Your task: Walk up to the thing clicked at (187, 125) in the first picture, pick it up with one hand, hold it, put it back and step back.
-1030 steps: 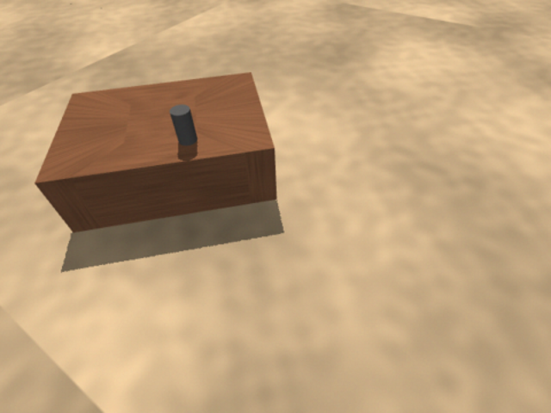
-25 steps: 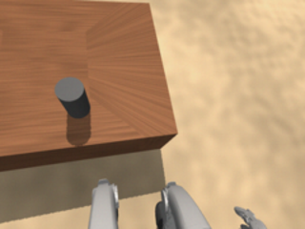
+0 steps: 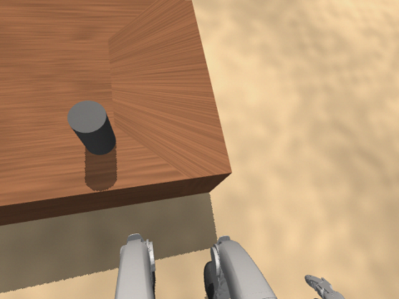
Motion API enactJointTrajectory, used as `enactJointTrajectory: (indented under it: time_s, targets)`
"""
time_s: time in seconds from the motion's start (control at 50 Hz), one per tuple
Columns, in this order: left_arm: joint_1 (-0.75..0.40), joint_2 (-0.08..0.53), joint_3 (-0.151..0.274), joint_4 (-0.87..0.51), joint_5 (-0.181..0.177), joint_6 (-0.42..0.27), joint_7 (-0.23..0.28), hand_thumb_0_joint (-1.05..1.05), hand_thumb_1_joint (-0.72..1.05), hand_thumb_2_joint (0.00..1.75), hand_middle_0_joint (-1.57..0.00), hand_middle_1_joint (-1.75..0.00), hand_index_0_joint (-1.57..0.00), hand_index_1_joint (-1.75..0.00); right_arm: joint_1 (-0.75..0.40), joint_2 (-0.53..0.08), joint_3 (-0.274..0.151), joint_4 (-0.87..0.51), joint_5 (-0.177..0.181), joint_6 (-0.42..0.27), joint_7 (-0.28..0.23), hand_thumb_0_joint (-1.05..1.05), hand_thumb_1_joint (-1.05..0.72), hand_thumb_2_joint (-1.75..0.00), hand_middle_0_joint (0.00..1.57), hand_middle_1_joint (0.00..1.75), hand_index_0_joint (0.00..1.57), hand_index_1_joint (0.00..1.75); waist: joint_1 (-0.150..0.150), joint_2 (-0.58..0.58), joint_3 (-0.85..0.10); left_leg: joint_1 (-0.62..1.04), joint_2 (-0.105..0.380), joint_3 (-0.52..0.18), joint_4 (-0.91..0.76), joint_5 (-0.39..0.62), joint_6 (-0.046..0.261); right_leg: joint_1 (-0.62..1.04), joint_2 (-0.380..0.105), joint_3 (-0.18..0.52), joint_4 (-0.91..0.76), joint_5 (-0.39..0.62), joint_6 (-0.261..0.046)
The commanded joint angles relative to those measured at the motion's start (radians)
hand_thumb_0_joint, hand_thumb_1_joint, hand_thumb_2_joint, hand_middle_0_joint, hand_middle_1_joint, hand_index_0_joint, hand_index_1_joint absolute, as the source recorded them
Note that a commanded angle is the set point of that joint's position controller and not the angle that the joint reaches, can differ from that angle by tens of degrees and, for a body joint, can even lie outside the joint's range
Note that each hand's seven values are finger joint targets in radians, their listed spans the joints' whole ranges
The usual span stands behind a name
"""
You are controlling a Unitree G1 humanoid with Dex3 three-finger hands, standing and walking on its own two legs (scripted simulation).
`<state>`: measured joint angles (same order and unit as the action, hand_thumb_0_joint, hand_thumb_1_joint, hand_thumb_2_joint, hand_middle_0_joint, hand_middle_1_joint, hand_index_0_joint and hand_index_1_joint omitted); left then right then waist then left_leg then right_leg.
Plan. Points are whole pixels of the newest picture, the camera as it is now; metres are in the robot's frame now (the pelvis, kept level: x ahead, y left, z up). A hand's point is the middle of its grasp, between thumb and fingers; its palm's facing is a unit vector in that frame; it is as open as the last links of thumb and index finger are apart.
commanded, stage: approach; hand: left
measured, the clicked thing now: (94, 130) +0.53 +0.23 -0.22
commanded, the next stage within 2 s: close in in 0.48 s
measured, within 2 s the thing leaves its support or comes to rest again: neither
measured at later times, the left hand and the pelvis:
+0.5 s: hand (42, 136) +0.49 +0.32 -0.16, palm faces +0.26 -0.96 +0.06, open 17.8 cm; pelvis -0.03 -0.01 -0.15, yaw -4 degrees
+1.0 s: hand (81, 138) +0.51 +0.25 -0.21, palm faces +0.27 -0.96 -0.03, open 17.7 cm; pelvis -0.06 -0.02 -0.24, yaw -7 degrees
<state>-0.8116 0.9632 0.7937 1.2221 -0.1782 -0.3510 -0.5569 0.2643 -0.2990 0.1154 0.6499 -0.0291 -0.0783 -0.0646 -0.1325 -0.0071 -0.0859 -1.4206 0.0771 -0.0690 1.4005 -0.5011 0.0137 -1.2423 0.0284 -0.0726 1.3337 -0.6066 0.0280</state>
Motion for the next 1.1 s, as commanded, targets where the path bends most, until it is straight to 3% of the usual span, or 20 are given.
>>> enactJointTrajectory:
  time_s: [0.0, 0.1, 0.12, 0.2, 0.32, 0.34, 0.4, 0.42, 0.46, 0.5, 0.56, 0.62, 0.68, 0.76, 0.8, 0.86, 0.94, 0.96, 1.0, 1.08]
  targets:
    - [-0.26, 0.311, 0.014, -0.138, -0.025, -0.084, -0.01, 0.0, -0.61, 0.0, -0.02, -0.07, -0.06, -0.04, 0.148, -0.219, -0.074, -0.032, -0.01, -0.028, -0.012, 0.0, -0.86, -0.88, 0.2, 0.3, 0.2, 0.3, 0.0, 0.22, -0.495, 0.551, -0.01, -0.062, -0.073, 0.277, 0.013, -0.089, 0.014, 0.007, -0.094, 0.226, -0.055]
    - [-0.303, 0.282, -0.015, -0.103, 0.005, -0.14, 0.007, 0.0, -0.61, 0.01, -0.02, -0.07, -0.05, -0.05, 0.14, -0.221, -0.072, -0.025, -0.034, -0.029, 0.004, 0.0, -0.86, -0.88, 0.2, 0.3, 0.2, 0.3, -0.018, 0.255, -0.527, 0.459, -0.009, -0.063, 0.037, 0.268, 0.013, -0.213, 0.016, 0.006, 0.012, 0.209, -0.062]
    - [-0.292, 0.313, 0.007, -0.094, 0.01, -0.153, 0.016, 0.0, -0.61, 0.02, -0.01, -0.08, -0.05, -0.05, 0.141, -0.22, -0.066, -0.022, -0.038, -0.028, 0.011, 0.0, -0.86, -0.88, 0.2, 0.3, 0.2, 0.3, 0.0, 0.264, -0.543, 0.466, -0.003, -0.071, 0.059, 0.295, 0.01, -0.25, 0.018, 0.002, 0.046, 0.21, -0.063]
    - [-0.359, 0.301, 0.012, -0.161, 0.019, -0.214, 0.027, 0.0, -0.61, 0.03, -0.01, -0.08, -0.04, -0.06, 0.126, -0.235, -0.069, -0.03, -0.066, -0.016, 0.033, 0.0, -0.88, -0.89, 0.2, 0.3, 0.2, 0.3, -0.003, 0.348, -0.666, 0.51, 0.01, -0.091, 0.159, 0.394, -0.001, -0.351, 0.017, -0.007, 0.164, 0.226, -0.067]
    - [-0.407, 0.3, 0.028, -0.191, 0.05, -0.244, 0.077, 0.0, -0.61, 0.07, 0.0, -0.09, -0.03, -0.07, 0.107, -0.245, -0.074, -0.031, -0.093, 0.024, 0.063, 0.0, -0.89, -0.89, 0.2, 0.3, 0.2, 0.3, 0.013, 0.427, -0.762, 0.475, 0.024, -0.108, 0.247, 0.399, -0.015, -0.449, 0.021, -0.011, 0.305, 0.211, -0.074]
    - [-0.429, 0.285, 0.022, -0.192, 0.055, -0.245, 0.087, 0.0, -0.61, 0.08, 0.0, -0.1, -0.03, -0.08, 0.108, -0.243, -0.072, -0.03, -0.097, 0.034, 0.067, 0.0, -0.89, -0.89, 0.2, 0.3, 0.2, 0.3, -0.001, 0.434, -0.764, 0.459, 0.026, -0.113, 0.267, 0.404, -0.015, -0.464, 0.02, -0.013, 0.329, 0.217, -0.074]
    - [-0.487, 0.219, -0.019, -0.194, 0.07, -0.248, 0.122, 0.0, -0.61, 0.08, 0.0, -0.1, -0.03, -0.08, 0.103, -0.237, -0.071, -0.028, -0.106, 0.056, 0.082, 0.0, -0.9, -0.89, 0.2, 0.3, 0.2, 0.3, -0.023, 0.434, -0.764, 0.4, 0.029, -0.117, 0.323, 0.357, -0.016, -0.533, 0.024, -0.018, 0.39, 0.193, -0.075]
    - [-0.469, 0.234, -0.006, -0.157, 0.083, -0.246, 0.139, 0.0, -0.61, 0.08, 0.0, -0.1, -0.03, -0.08, 0.099, -0.237, -0.067, -0.029, -0.11, 0.062, 0.085, 0.0, -0.9, -0.89, 0.2, 0.3, 0.2, 0.3, -0.023, 0.419, -0.736, 0.347, 0.029, -0.119, 0.343, 0.336, -0.015, -0.546, 0.025, -0.022, 0.415, 0.187, -0.075]
    - [-0.494, 0.228, -0.022, -0.129, 0.095, -0.251, 0.169, 0.0, -0.61, 0.07, -0.01, -0.1, -0.03, -0.08, 0.088, -0.223, -0.054, -0.035, -0.114, 0.072, 0.094, 0.0, -0.91, -0.9, 0.2, 0.3, 0.2, 0.3, -0.043, 0.341, -0.717, 0.193, 0.023, -0.082, 0.412, 0.252, 0.006, -0.507, 0.034, -0.014, 0.421, 0.185, -0.064]
    - [-0.489, 0.182, -0.046, -0.089, 0.099, -0.26, 0.192, 0.0, -0.61, 0.07, -0.01, -0.11, -0.04, -0.08, 0.082, -0.214, -0.04, -0.043, -0.119, 0.081, 0.104, 0.0, -0.9, -0.89, 0.2, 0.3, 0.2, 0.3, -0.062, 0.285, -0.654, 0.049, 0.02, -0.063, 0.461, 0.171, 0.014, -0.494, 0.04, -0.018, 0.441, 0.155, -0.055]
    - [-0.457, 0.221, -0.032, -0.039, 0.119, -0.276, 0.23, 0.0, -0.61, 0.08, -0.01, -0.11, -0.04, -0.09, 0.074, -0.219, -0.023, -0.053, -0.123, 0.098, 0.118, 0.0, -0.9, -0.89, 0.2, 0.3, 0.2, 0.3, -0.058, 0.213, -0.623, -0.104, 0.022, -0.046, 0.523, 0.084, 0.018, -0.482, 0.052, -0.023, 0.465, 0.092, -0.044]
    - [-0.485, 0.261, -0.011, -0.072, 0.125, -0.291, 0.26, 0.0, -0.61, 0.04, -0.02, -0.1, -0.06, -0.07, 0.073, -0.23, -0.009, -0.065, -0.128, 0.116, 0.131, 0.0, -0.9, -0.89, 0.2, 0.3, 0.2, 0.3, -0.053, 0.241, -0.641, -0.16, 0.025, -0.043, 0.563, 0.041, 0.012, -0.48, 0.059, -0.034, 0.514, 0.058, -0.042]
    - [-0.567, 0.315, 0.021, -0.202, 0.13, -0.301, 0.312, 0.0, -0.61, 0.03, -0.03, -0.1, -0.07, -0.07, 0.063, -0.237, -0.006, -0.076, -0.129, 0.137, 0.135, 0.0, -0.9, -0.89, 0.2, 0.3, 0.2, 0.3, -0.032, 0.303, -0.743, -0.121, 0.031, -0.047, 0.587, 0.032, 0.003, -0.475, 0.066, -0.046, 0.552, 0.049, -0.044]
    - [-0.622, 0.315, -0.015, -0.339, 0.177, -0.273, 0.377, 0.0, -0.61, 0.03, -0.04, -0.11, -0.08, -0.08, 0.054, -0.232, -0.024, -0.07, -0.135, 0.153, 0.131, 0.0, -0.91, -0.9, 0.2, 0.3, 0.2, 0.3, -0.013, 0.449, -0.8, -0.059, 0.034, -0.042, 0.582, 0.007, -0.011, -0.513, 0.07, -0.052, 0.588, 0.04, -0.057]
    - [-0.613, 0.269, -0.057, -0.362, 0.19, -0.247, 0.392, 0.0, -0.61, 0.0, -0.05, -0.09, -0.08, -0.06, 0.066, -0.229, -0.037, -0.053, -0.133, 0.162, 0.125, 0.0, -0.92, -0.9, 0.2, 0.3, 0.2, 0.3, -0.025, 0.48, -0.805, -0.044, 0.034, -0.041, 0.578, -0.013, -0.014, -0.531, 0.07, -0.051, 0.586, 0.037, -0.062]
    - [-0.538, 0.179, -0.112, -0.353, 0.173, -0.201, 0.39, 0.0, -0.61, 0.0, -0.05, -0.08, -0.09, -0.05, 0.091, -0.225, -0.053, -0.033, -0.121, 0.17, 0.113, 0.0, -0.93, -0.9, 0.2, 0.3, 0.2, 0.3, -0.048, 0.433, -0.766, -0.077, 0.032, -0.044, 0.577, -0.021, -0.008, -0.527, 0.07, -0.05, 0.559, 0.043, -0.059]
    - [-0.401, 0.035, -0.168, -0.232, 0.104, -0.146, 0.367, 0.0, -0.61, 0.0, -0.05, -0.07, -0.09, -0.04, 0.096, -0.214, -0.049, -0.006, -0.088, 0.167, 0.098, 0.0, -0.94, -0.9, 0.2, 0.3, 0.2, 0.3, -0.08, 0.22, -0.557, -0.292, 0.026, -0.049, 0.59, -0.1, 0.011, -0.532, 0.071, -0.054, 0.514, -0.008, -0.046]
    - [-0.372, 0.066, -0.122, -0.269, 0.087, -0.143, 0.364, 0.0, -0.61, 0.0, -0.05, -0.07, -0.09, -0.03, 0.082, -0.225, -0.053, -0.035, -0.083, 0.164, 0.094, 0.0, -0.94, -0.9, 0.2, 0.3, 0.2, 0.3, -0.062, 0.191, -0.577, -0.298, 0.027, -0.051, 0.601, -0.054, 0.013, -0.508, 0.074, -0.058, 0.523, 0.034, -0.045]
    - [-0.348, 0.061, -0.111, -0.284, 0.06, -0.138, 0.356, 0.0, -0.61, 0.0, -0.05, -0.07, -0.1, -0.03, 0.058, -0.22, -0.054, -0.059, -0.068, 0.163, 0.091, 0.0, -0.93, -0.9, 0.2, 0.3, 0.2, 0.3, -0.042, 0.153, -0.571, -0.337, 0.024, -0.047, 0.601, -0.039, 0.017, -0.482, 0.073, -0.052, 0.525, 0.043, -0.043]
    - [-0.344, 0.03, -0.109, -0.298, 0.064, -0.146, 0.371, 0.0, -0.61, 0.0, -0.04, -0.07, -0.09, -0.03, 0.05, -0.209, -0.06, -0.058, -0.061, 0.161, 0.094, 0.0, -0.92, -0.89, 0.2, 0.3, 0.2, 0.3, -0.026, 0.17, -0.562, -0.298, 0.03, -0.056, 0.587, -0.028, 0.012, -0.528, 0.078, -0.07, 0.555, 0.056, -0.052]
